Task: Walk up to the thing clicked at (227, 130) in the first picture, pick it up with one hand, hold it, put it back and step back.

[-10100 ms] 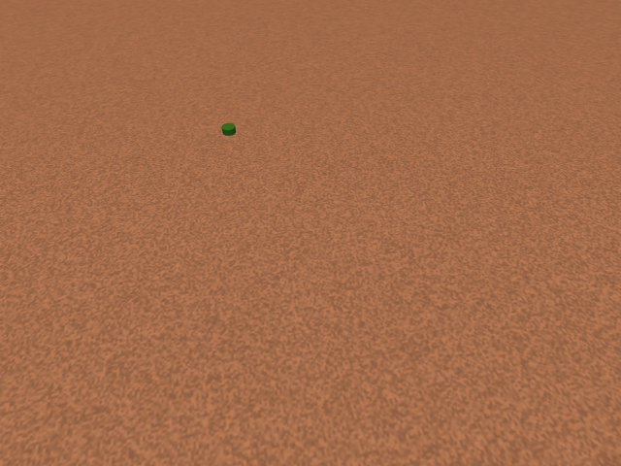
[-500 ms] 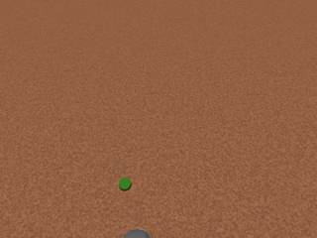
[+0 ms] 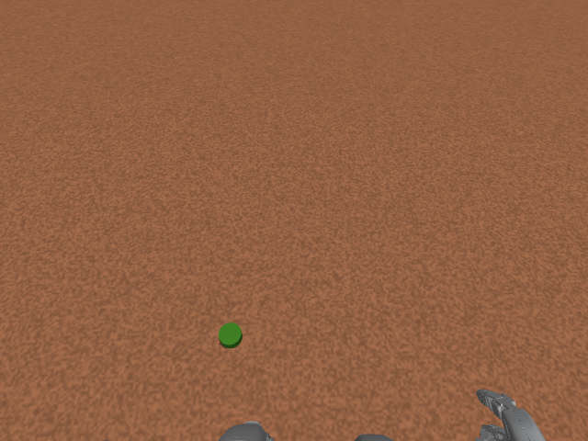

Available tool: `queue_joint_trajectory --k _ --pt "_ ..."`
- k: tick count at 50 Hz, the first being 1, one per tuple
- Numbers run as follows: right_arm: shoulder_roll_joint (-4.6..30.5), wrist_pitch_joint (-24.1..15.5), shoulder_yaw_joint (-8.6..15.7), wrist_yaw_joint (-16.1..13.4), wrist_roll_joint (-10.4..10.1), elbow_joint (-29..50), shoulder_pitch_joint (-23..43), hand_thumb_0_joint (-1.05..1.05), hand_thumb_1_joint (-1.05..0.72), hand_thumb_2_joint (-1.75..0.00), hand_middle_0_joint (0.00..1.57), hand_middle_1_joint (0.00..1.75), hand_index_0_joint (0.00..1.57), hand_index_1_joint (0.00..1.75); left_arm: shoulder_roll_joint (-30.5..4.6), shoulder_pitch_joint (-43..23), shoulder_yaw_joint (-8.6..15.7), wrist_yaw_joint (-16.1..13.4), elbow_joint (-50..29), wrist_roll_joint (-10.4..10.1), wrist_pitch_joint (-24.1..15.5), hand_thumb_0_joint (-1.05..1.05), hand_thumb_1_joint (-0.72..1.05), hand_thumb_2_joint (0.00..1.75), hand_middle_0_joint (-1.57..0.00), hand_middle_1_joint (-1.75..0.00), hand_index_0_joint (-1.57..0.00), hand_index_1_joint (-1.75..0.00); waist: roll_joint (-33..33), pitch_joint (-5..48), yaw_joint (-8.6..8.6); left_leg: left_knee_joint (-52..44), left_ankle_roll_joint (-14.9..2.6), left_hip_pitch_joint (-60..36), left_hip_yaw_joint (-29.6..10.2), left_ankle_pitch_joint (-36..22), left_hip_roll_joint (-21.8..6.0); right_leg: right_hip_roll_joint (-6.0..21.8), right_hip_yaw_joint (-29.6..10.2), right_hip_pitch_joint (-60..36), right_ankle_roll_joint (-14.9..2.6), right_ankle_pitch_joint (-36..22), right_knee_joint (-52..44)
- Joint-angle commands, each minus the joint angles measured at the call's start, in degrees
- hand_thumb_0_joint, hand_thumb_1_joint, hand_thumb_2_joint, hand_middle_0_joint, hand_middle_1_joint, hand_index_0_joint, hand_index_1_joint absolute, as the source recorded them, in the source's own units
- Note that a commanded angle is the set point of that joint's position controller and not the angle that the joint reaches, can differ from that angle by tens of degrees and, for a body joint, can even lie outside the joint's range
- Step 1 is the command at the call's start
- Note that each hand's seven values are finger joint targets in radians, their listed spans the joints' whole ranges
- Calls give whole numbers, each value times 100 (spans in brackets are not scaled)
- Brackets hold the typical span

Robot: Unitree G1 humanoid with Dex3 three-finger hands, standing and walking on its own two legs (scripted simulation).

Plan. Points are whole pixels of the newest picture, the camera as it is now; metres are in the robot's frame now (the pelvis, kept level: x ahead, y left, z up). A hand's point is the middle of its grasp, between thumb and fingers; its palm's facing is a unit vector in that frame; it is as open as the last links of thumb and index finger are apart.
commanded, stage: walk up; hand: left
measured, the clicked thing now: (230, 335) +0.52 +0.25 -0.74
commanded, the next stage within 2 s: none
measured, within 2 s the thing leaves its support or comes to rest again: neither
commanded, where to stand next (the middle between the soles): +0.16 +0.00 m, yaw +1 degrees
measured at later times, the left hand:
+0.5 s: hand out of the picture +0.03 +0.35 -0.15, palm faces +0.01 -0.90 -0.43, open 7.4 cm
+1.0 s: hand (153, 395) +0.21 +0.25 -0.15, palm faces -0.10 -0.92 -0.37, open 7.4 cm
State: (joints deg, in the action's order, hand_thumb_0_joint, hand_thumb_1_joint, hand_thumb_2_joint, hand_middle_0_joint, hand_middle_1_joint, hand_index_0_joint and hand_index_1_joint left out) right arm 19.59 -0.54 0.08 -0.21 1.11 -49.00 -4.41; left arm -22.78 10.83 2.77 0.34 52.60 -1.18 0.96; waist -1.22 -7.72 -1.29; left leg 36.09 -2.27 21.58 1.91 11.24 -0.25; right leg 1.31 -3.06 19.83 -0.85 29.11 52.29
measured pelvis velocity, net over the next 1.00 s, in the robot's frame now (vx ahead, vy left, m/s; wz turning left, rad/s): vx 0.08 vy -0.01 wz -0.02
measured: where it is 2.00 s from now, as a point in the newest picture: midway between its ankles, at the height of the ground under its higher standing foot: outside the picture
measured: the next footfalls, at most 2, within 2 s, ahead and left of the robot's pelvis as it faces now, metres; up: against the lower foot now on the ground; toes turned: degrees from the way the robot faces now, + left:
right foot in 0.10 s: +0.03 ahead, -0.15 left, +0.00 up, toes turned -2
left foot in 0.48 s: +0.14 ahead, +0.16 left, +0.00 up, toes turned +3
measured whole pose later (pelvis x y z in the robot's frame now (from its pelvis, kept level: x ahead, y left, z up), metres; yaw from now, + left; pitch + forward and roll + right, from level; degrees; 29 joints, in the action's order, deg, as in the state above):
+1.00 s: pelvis +0.08 -0.01 -0.01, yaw -1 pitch -2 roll +0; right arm 25.6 -0.4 2.2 -3.0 -0.8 -48.9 -11.0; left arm -21.8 5.1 3.1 2.0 50.2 0.7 2.5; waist 1.5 -13.2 1.9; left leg 49.5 -0.2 22.0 -0.8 24.0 -5.4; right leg -1.4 -1.2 22.2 -0.6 16.4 40.4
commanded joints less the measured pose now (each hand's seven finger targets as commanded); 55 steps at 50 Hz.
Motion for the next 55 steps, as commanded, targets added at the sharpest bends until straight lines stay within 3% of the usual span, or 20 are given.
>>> queue_joint_trajectory --k 1,4,5,6,8,12,20,22,24,25,27,31,38,46,47,48,49,50,53,55 --pt "1688 101 615 18 77 386 53 0 -90 -90 20 30 20 30 -1069 781 305 -196 35 63 -167 0 90 90 -20 -30 -20 -30 1477 848 111 -1099 -1058 -410 -1295 -381 -1234 -82 489 -124 135 -292 -633" --pt "1513 291 607 104 5 477 283 0 -90 -90 20 30 20 30 -1131 1158 373 -255 218 170 -278 0 90 90 -20 -30 -20 -30 1037 1096 -137 -407 -678 126 -1137 426 -986 -143 510 -1028 32 -1131 -1963" --pt "1607 227 731 215 109 645 -40 0 -90 -90 20 30 20 30 -1440 2277 539 -139 268 301 -399 0 90 90 -20 -30 -20 -30 75 1644 -457 317 -563 1222 -808 3383 -473 10 -160 -2482 -293 617 -2945" --pt "1096 222 583 260 91 779 198 0 -90 -90 20 30 20 30 -2182 2344 757 -138 248 436 -470 0 90 90 -20 -30 -20 -30 -1948 1013 -748 2221 -80 2988 -80 3046 515 1564 -3152 -2556 -672 3732 -4290" --pt "1885 139 792 242 141 702 539 0 -90 -90 20 30 20 30 -2444 841 792 -200 -336 440 -519 0 90 90 -20 -30 -20 -30 -912 -37 -480 2675 146 2824 -1280 1544 -147 2712 -4435 -928 -1463 4110 -4672" --pt "1543 26 826 419 46 243 -470 0 -90 -90 20 30 20 30 -1763 449 632 -152 -413 305 -687 0 90 90 -20 -30 -20 -30 -437 24 135 2577 357 1985 -891 389 20 1251 -1301 -1287 -932 452 -3936" --pt "1480 -145 793 392 -84 116 -872 0 -90 -90 20 30 20 30 -1705 461 575 89 -676 356 -412 0 90 90 -20 -30 -20 -30 -1413 69 55 255 421 -674 17 317 -223 990 -183 78 -851 358 -3663" --pt "1576 -241 870 212 -42 -315 -1792 0 -90 -90 20 30 20 30 -1549 433 490 92 -673 314 -278 0 90 90 -20 -30 -20 -30 -825 295 444 -378 363 -1815 70 -40 -134 964 -84 357 -740 -225 -2422" --pt "2115 -388 1007 18 59 -481 -2592 0 -90 -90 20 30 20 30 -831 1159 273 110 -630 295 -168 0 90 90 -20 -30 -20 -30 1223 565 641 -1336 158 -2420 -1327 1600 -706 223 371 949 -355 56 441" --pt "2449 -474 989 -27 152 -335 -2609 0 -90 -90 20 30 20 30 -711 1291 223 107 -726 232 -147 0 90 90 -20 -30 -20 -30 1687 358 477 -1762 -190 -2277 -3666 1871 -1882 -396 -315 1979 -228 403 1492" --pt "2741 -495 1037 -3 -75 -117 -1871 0 -90 -90 20 30 20 30 -1609 841 369 -12 -668 210 -136 0 90 90 -20 -30 -20 -30 1044 -67 362 -2628 -1188 -1203 -4755 2651 -2660 177 -724 1999 -326 11 1838" --pt "2102 -640 794 -193 -100 -24 -1821 0 -90 -90 20 30 20 30 -1558 1125 504 121 -432 163 -13 0 90 90 -20 -30 -20 -30 851 -3 82 -1585 -610 -984 -1810 -1108 -1552 389 -708 1296 -116 -928 1380" --pt "1834 -553 654 -361 -41 211 -1454 0 -90 -90 20 30 20 30 -1057 256 372 64 -710 34 189 0 90 90 -20 -30 -20 -30 1327 270 117 -1064 -792 -764 -545 -4329 -1283 -101 -468 937 106 -1286 888" --pt "1904 -130 614 -317 -160 309 -1114 0 -90 -90 20 30 20 30 -1034 -37 356 55 -506 176 77 0 90 90 -20 -30 -20 -30 1059 1250 54 486 -648 -961 -420 -2783 -1158 -143 342 -715 -53 -1893 -2324" --pt "1649 -99 520 -302 -205 270 -1367 0 -90 -90 20 30 20 30 -1328 148 437 35 -461 238 16 0 90 90 -20 -30 -20 -30 170 1530 -37 1338 -380 -689 -358 -1798 -883 133 -98 -1360 -202 -3219 -2660" --pt "1362 -98 408 -302 -268 348 -1575 0 -90 -90 20 30 20 30 -1777 169 570 20 -566 334 -35 0 90 90 -20 -30 -20 -30 -1083 1874 -26 2290 -43 304 -133 200 -326 1231 -1581 -2092 -657 -5003 -2385" --pt "1231 -25 363 -420 -265 298 -1506 0 -90 -90 20 30 20 30 -1707 -85 546 16 -721 261 8 0 90 90 -20 -30 -20 -30 -1470 1645 -47 2802 25 932 -134 2590 280 1672 -2003 -1958 -1399 -5741 -2370" --pt "1419 0 442 -499 -209 265 -1239 0 -90 -90 20 30 20 30 -1794 -174 519 -2 -820 286 40 0 90 90 -20 -30 -20 -30 -1699 1560 -152 3057 64 526 -415 2965 106 1895 -2335 -1250 -1697 -5297 -2552" --pt "1593 2 482 -395 -274 14 -1188 0 -90 -90 20 30 20 30 -1218 -554 413 -39 -872 256 106 0 90 90 -20 -30 -20 -30 -955 1226 60 3334 72 502 -635 2173 283 992 -1055 -844 -1266 -4416 -2341" --pt "1542 4 431 -349 -231 -31 -1253 0 -90 -90 20 30 20 30 -1185 -495 421 -86 -873 275 41 0 90 90 -20 -30 -20 -30 -1007 1317 -13 3034 149 644 -583 1690 266 936 -1175 -1050 -1213 -3203 -2446"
